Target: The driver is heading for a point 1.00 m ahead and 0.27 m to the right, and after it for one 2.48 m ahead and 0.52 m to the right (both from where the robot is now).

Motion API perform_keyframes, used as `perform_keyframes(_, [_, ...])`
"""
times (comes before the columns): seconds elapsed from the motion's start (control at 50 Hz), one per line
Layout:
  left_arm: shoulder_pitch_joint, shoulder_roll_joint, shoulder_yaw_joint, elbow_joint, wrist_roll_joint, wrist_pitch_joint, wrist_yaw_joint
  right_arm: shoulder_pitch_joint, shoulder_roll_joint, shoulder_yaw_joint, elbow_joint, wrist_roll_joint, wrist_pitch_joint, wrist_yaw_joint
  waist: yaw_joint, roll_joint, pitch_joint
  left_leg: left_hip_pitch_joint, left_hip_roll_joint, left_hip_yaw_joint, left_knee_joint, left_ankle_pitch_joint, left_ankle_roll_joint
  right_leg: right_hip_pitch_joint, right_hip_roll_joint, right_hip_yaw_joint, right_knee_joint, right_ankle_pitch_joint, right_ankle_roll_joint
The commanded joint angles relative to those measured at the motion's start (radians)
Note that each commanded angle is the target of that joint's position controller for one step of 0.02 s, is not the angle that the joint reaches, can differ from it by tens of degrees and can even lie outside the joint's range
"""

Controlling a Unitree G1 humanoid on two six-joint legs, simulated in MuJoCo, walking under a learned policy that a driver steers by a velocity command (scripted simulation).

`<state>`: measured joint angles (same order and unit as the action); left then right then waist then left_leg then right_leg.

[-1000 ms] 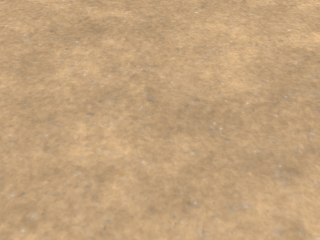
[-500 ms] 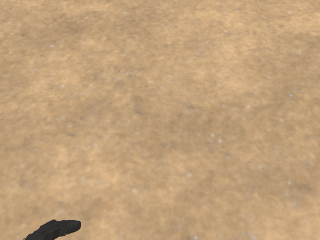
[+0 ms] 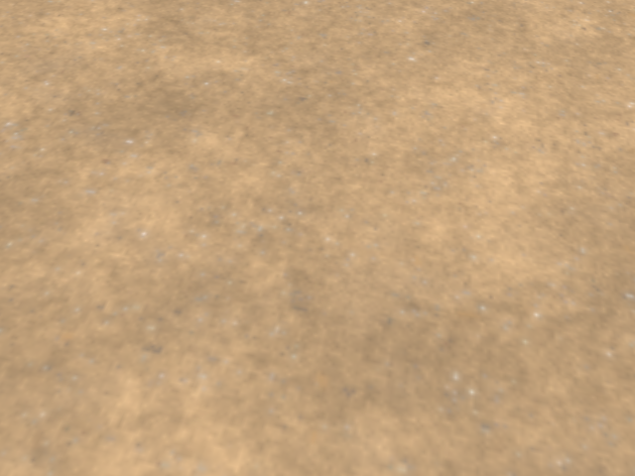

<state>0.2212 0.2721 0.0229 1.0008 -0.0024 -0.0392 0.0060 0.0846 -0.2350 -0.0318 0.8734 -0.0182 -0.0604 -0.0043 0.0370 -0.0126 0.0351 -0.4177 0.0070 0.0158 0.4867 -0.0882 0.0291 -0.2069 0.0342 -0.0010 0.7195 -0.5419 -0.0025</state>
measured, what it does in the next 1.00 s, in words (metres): walks ahead: right foot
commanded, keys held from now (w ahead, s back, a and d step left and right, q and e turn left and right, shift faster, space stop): no key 0.72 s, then w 0.20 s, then w+e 0.08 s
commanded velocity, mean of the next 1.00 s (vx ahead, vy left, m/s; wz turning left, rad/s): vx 0.08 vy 0.00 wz -0.01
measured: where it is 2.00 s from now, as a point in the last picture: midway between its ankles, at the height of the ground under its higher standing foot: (379, 401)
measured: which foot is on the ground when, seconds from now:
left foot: down 0.00-1.00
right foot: up 0.00-0.14, down 0.16-1.00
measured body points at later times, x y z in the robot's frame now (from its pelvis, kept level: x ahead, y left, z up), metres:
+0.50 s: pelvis +0.06 -0.02 +0.00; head +0.08 -0.03 +0.45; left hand +0.10 +0.23 -0.14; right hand +0.16 -0.28 -0.14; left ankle +0.11 +0.10 -0.73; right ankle +0.02 -0.14 -0.73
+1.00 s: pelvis +0.13 +0.01 +0.00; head +0.13 +0.02 +0.45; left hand +0.08 +0.27 -0.16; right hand +0.21 -0.27 -0.13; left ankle +0.14 +0.11 -0.73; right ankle +0.02 -0.14 -0.73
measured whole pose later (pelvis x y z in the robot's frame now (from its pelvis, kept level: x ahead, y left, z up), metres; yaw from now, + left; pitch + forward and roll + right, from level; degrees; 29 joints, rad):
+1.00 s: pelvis +0.13 +0.01 +0.00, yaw -1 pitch +0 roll +0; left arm 0.39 0.25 0.05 1.09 -0.03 -0.04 0.02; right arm 0.15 -0.25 -0.07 1.07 0.03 -0.08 0.00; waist 0.02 -0.04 0.01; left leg -0.29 0.01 0.08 0.58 -0.28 0.04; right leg -0.06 -0.04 0.02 0.51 -0.44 0.01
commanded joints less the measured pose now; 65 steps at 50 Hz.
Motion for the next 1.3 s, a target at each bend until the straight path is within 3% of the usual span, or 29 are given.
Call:
perform_keyframes(0.02, [0.058,0.100,0.022,-0.018,-0.011,0.044,0.020,0.072,-0.122,-0.018,-0.010,0.004,0.012,0.000,-0.033,0.127,-0.175,0.321,0.292,-0.356,-0.160,0.155,0.210,-0.222,-0.067,0.060,0.198,-0.100,0.037])
perform_keyframes(0.04, [0.054,0.097,0.025,-0.017,-0.004,0.061,0.029,0.012,-0.141,-0.023,-0.020,0.001,0.014,-0.004,-0.011,0.133,-0.137,0.228,0.271,-0.331,-0.199,0.035,0.187,-0.183,-0.086,0.062,0.157,-0.041,0.045])
perform_keyframes(0.08, [0.082,0.066,0.021,0.006,-0.001,0.071,0.037,-0.056,-0.141,-0.024,-0.026,-0.007,0.025,-0.011,0.020,0.159,-0.110,0.097,0.210,-0.249,-0.234,-0.071,0.150,-0.063,-0.078,0.029,0.022,0.077,0.048])
perform_keyframes(0.12, [0.121,0.035,0.016,0.040,0.009,0.065,0.032,-0.063,-0.127,-0.021,-0.014,0.005,0.034,-0.016,0.041,0.146,-0.128,0.052,0.163,-0.173,-0.216,-0.145,0.122,0.061,-0.055,-0.014,-0.149,0.288,0.032])
perform_keyframes(0.14, [0.116,0.039,0.017,0.045,0.019,0.065,0.026,-0.038,-0.117,-0.019,0.001,0.016,0.035,-0.017,0.036,0.130,-0.125,0.041,0.139,-0.149,-0.210,-0.238,0.093,0.095,-0.048,-0.023,-0.212,0.348,0.018])
perform_keyframes(0.16, [0.091,0.062,0.018,0.035,0.032,0.065,0.023,-0.004,-0.104,-0.014,0.018,0.018,0.035,-0.016,0.018,0.093,-0.097,0.029,0.114,-0.131,-0.200,-0.332,0.050,0.087,-0.080,0.010,-0.260,0.374,-0.004])
perform_keyframes(0.18, [0.063,0.100,0.021,0.016,0.028,0.064,0.026,0.012,-0.107,-0.015,0.026,0.011,0.036,-0.015,-0.011,0.045,-0.056,0.043,0.080,-0.105,-0.175,-0.381,0.016,0.023,-0.129,0.055,-0.310,0.288,-0.030])
perform_keyframes(0.2, [0.031,0.128,0.027,0.026,0.014,0.057,0.024,0.017,-0.089,-0.014,0.020,0.007,0.039,-0.019,-0.046,-0.067,-0.009,0.137,0.028,-0.047,-0.145,-0.296,-0.012,-0.133,-0.120,0.067,-0.337,0.097,-0.054])
perform_keyframes(0.22, [-0.003,0.096,0.020,0.019,0.012,0.044,0.022,0.008,-0.094,-0.014,0.028,0.002,0.039,-0.023,-0.045,-0.075,0.005,0.216,0.025,-0.043,-0.095,-0.207,-0.018,-0.194,-0.114,0.071,-0.373,0.067,-0.047])
perform_keyframes(0.3, [0.014,0.082,0.016,0.034,0.009,0.006,0.020,0.043,-0.102,-0.021,0.064,0.010,0.036,-0.026,-0.039,-0.036,-0.038,0.258,0.033,-0.042,-0.038,0.054,0.014,-0.107,-0.104,0.052,-0.344,0.309,-0.015])
perform_keyframes(0.52, [0.058,0.068,0.009,0.059,0.004,0.021,0.021,0.049,-0.102,-0.027,0.125,0.019,0.059,-0.029,-0.026,0.007,-0.054,0.284,0.034,-0.037,-0.013,0.173,0.004,-0.022,-0.091,0.030,-0.312,0.515,-0.024])
perform_keyframes(0.72, [0.070,0.051,0.006,0.068,0.006,0.025,0.021,0.044,-0.105,-0.029,0.169,0.020,0.071,-0.039,-0.032,0.003,-0.029,0.291,0.036,-0.039,-0.026,0.136,-0.006,-0.021,-0.082,0.022,-0.337,0.482,-0.024])
perform_keyframes(0.76, [0.102,0.056,0.011,0.085,0.000,0.029,0.023,0.057,-0.089,-0.027,0.188,0.022,0.075,-0.038,-0.029,-0.025,-0.026,0.270,-0.008,0.010,0.008,-0.120,-0.010,-0.027,-0.082,0.037,-0.380,0.206,-0.049])
perform_keyframes(0.78, [0.099,0.086,0.022,0.078,-0.007,0.031,0.026,0.045,-0.091,-0.030,0.187,0.025,0.074,-0.038,-0.022,-0.063,0.013,0.206,-0.041,0.046,0.063,-0.282,-0.013,-0.044,-0.108,0.087,-0.415,0.012,-0.085])
perform_keyframes(0.82, [0.117,0.151,0.045,0.061,-0.017,0.021,0.031,-0.028,-0.094,-0.031,0.151,0.030,0.051,-0.030,0.008,-0.146,0.119,0.003,-0.042,0.066,0.214,-0.356,-0.004,-0.033,-0.265,0.299,-0.536,-0.252,-0.179])
perform_keyframes(0.84, [0.125,0.165,0.054,0.061,-0.020,0.008,0.033,-0.058,-0.081,-0.027,0.132,0.036,0.033,-0.022,0.016,-0.164,0.163,-0.068,0.001,0.031,0.283,-0.338,0.011,-0.027,-0.340,0.390,-0.570,-0.250,-0.222])
perform_keyframes(0.88, [0.144,0.131,0.053,0.061,-0.014,-0.018,0.031,-0.071,-0.082,-0.030,0.117,0.047,0.001,-0.005,0.016,-0.148,0.189,-0.213,0.058,-0.015,0.354,-0.403,0.033,0.085,-0.390,0.420,-0.558,-0.079,-0.246])
perform_keyframes(0.92, [0.130,0.118,0.055,0.050,-0.025,-0.027,0.025,-0.058,-0.080,-0.032,0.114,0.056,-0.023,0.011,-0.004,-0.115,0.162,-0.174,0.072,-0.005,0.228,-0.392,0.047,0.132,-0.352,0.328,-0.513,0.067,-0.209])
perform_keyframes(0.94, [0.105,0.119,0.054,0.041,-0.031,-0.023,0.019,-0.020,-0.076,-0.036,0.129,0.056,-0.031,0.015,-0.034,-0.099,0.135,-0.027,0.043,0.035,0.113,-0.314,0.044,0.067,-0.304,0.267,-0.484,0.125,-0.184])
perform_keyframes(0.96, [0.075,0.126,0.055,0.029,-0.034,-0.017,0.014,0.079,-0.077,-0.045,0.172,0.055,-0.033,0.015,-0.082,-0.094,0.094,0.184,-0.011,0.087,0.024,-0.175,0.030,-0.037,-0.252,0.211,-0.436,0.195,-0.162])
perform_keyframes(0.98, [0.057,0.130,0.054,0.015,-0.029,-0.017,0.012,0.199,-0.105,-0.064,0.215,0.050,-0.030,0.012,-0.130,-0.081,0.036,0.382,-0.046,0.089,0.015,-0.118,0.020,-0.131,-0.202,0.171,-0.351,0.331,-0.140])
perform_keyframes(1.0, [0.011,0.094,0.043,-0.010,-0.026,-0.023,0.009,0.345,-0.172,-0.088,0.241,0.042,-0.030,0.002,-0.197,0.055,-0.023,0.547,0.090,-0.103,-0.076,-0.188,0.058,-0.248,-0.111,0.070,-0.080,0.406,-0.082])
perform_keyframes(1.02, [0.029,0.005,0.023,-0.054,-0.024,-0.039,0.016,0.473,-0.278,-0.107,0.257,0.035,-0.034,0.004,-0.207,0.349,-0.124,0.706,0.358,-0.553,-0.256,-0.295,0.193,-0.458,0.023,-0.021,0.280,0.086,-0.018])
perform_keyframes(1.04, [0.018,0.050,0.040,-0.050,-0.042,-0.050,0.017,0.427,-0.178,-0.071,0.251,0.016,-0.050,0.008,-0.176,0.219,-0.099,0.631,0.411,-0.666,-0.290,-0.345,0.224,-0.508,-0.001,0.143,0.485,-0.019,-0.032])
perform_keyframes(1.06, [0.030,0.063,0.047,-0.049,-0.065,-0.056,0.011,0.326,-0.130,-0.053,0.219,0.019,-0.059,0.007,-0.124,0.158,-0.005,0.555,0.397,-0.538,-0.291,-0.344,0.191,-0.560,-0.053,0.175,0.538,0.067,-0.065])
perform_keyframes(1.1, [0.035,0.055,0.057,-0.033,-0.057,-0.055,0.009,0.214,-0.084,-0.034,0.183,0.025,-0.066,0.014,-0.079,0.104,0.066,0.457,0.315,-0.302,-0.321,-0.219,0.116,-0.539,-0.116,0.161,0.473,0.244,-0.092])
perform_keyframes(1.14, [0.046,0.043,0.067,-0.026,-0.048,-0.039,-0.002,0.225,-0.056,-0.023,0.186,0.010,-0.061,0.011,-0.064,0.124,0.054,0.422,0.243,-0.120,-0.317,-0.014,0.067,-0.471,-0.136,0.127,0.415,0.329,-0.092])
perform_keyframes(1.22, [-0.046,-0.003,0.062,-0.081,-0.037,-0.014,-0.019,0.270,-0.108,-0.029,0.187,-0.003,-0.056,-0.013,-0.063,0.062,0.074,0.412,0.254,-0.010,-0.351,0.159,0.099,-0.553,-0.145,0.099,0.342,0.421,-0.049])
perform_keyframes(1.3, [-0.190,-0.016,0.048,-0.162,-0.029,-0.015,-0.034,0.274,-0.124,-0.032,0.166,-0.002,-0.047,-0.031,-0.083,0.061,0.110,0.380,0.238,0.112,-0.390,0.196,0.090,-0.537,-0.136,0.019,0.116,0.546,-0.037])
